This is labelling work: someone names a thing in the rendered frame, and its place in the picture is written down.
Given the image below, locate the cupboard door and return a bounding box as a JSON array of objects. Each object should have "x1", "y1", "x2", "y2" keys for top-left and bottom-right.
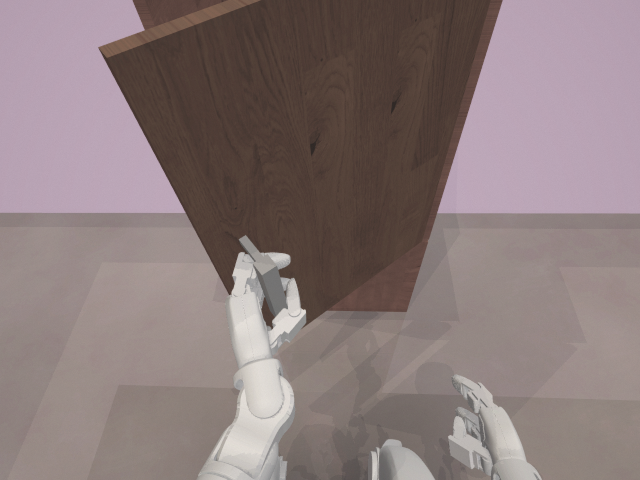
[{"x1": 98, "y1": 0, "x2": 491, "y2": 329}]

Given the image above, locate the handle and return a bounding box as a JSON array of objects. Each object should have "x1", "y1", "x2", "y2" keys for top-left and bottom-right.
[{"x1": 239, "y1": 235, "x2": 288, "y2": 317}]

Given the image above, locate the right robot hand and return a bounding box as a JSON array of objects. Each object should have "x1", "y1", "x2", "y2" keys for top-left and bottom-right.
[{"x1": 448, "y1": 374, "x2": 527, "y2": 476}]

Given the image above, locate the robot left forearm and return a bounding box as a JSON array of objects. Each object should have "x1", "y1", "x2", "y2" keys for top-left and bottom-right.
[{"x1": 196, "y1": 358, "x2": 295, "y2": 480}]

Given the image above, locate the right robot shin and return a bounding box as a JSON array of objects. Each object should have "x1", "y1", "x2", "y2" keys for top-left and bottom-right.
[{"x1": 382, "y1": 439, "x2": 402, "y2": 447}]

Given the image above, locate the robot right thigh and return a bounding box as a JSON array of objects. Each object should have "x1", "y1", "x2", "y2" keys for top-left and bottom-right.
[{"x1": 368, "y1": 445, "x2": 435, "y2": 480}]

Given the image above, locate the left robot hand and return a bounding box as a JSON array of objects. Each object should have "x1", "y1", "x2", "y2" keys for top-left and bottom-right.
[{"x1": 225, "y1": 252, "x2": 306, "y2": 369}]

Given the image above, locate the robot right forearm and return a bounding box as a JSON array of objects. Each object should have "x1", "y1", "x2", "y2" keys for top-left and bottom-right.
[{"x1": 491, "y1": 459, "x2": 542, "y2": 480}]

